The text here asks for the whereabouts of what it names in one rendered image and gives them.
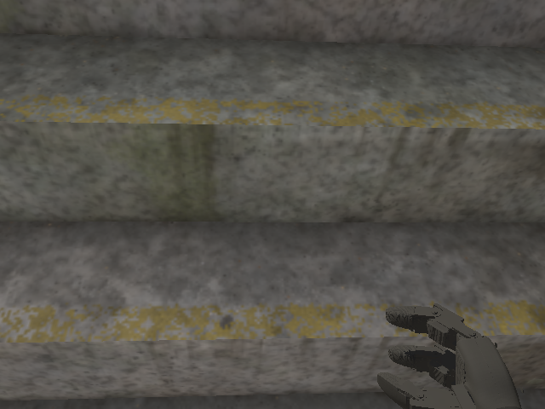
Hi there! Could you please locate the robot right hand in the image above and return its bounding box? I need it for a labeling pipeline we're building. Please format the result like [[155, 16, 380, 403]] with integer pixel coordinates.
[[377, 303, 524, 409]]

